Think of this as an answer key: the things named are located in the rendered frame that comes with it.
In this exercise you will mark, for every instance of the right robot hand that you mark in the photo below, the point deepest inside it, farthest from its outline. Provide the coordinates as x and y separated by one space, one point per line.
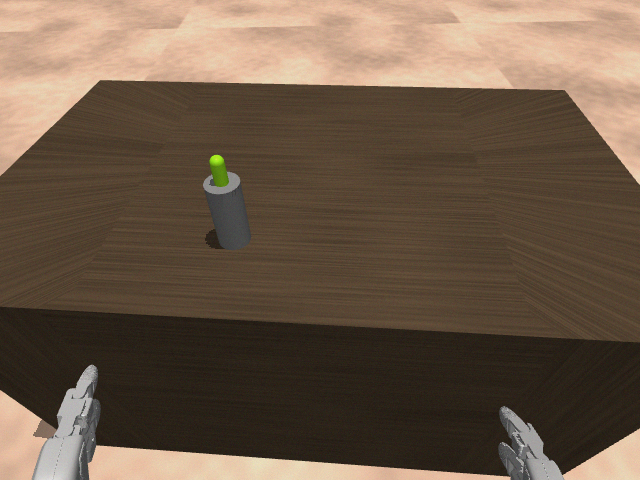
528 446

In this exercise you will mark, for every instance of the left robot hand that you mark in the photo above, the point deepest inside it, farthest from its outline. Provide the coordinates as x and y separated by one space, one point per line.
65 456

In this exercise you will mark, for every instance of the bottle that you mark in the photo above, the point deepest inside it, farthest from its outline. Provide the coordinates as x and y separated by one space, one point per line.
224 195

